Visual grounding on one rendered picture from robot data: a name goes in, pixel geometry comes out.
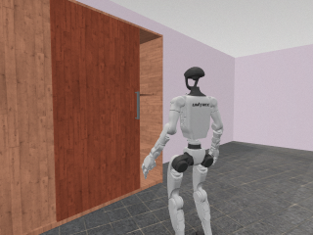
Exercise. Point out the handle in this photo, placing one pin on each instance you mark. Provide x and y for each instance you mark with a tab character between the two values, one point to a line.
138	105

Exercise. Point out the robot right hand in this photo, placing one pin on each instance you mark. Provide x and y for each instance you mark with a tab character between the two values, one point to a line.
215	153

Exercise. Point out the right robot forearm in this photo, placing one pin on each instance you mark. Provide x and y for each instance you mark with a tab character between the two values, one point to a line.
215	140

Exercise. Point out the robot left upper arm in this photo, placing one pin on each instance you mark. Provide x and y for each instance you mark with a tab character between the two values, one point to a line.
174	113

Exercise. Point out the wardrobe door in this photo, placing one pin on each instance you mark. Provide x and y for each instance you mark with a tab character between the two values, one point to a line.
95	62
27	153

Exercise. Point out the robot right upper arm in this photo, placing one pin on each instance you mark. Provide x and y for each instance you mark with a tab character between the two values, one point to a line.
215	114

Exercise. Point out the robot left shin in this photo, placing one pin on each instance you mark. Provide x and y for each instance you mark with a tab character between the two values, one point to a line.
177	217

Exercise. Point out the left robot forearm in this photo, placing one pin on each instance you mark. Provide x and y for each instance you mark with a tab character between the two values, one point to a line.
160	143

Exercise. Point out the left robot thigh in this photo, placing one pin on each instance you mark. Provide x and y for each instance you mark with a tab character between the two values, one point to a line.
177	165

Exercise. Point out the robot left hand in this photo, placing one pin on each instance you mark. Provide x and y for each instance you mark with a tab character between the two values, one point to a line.
148	164

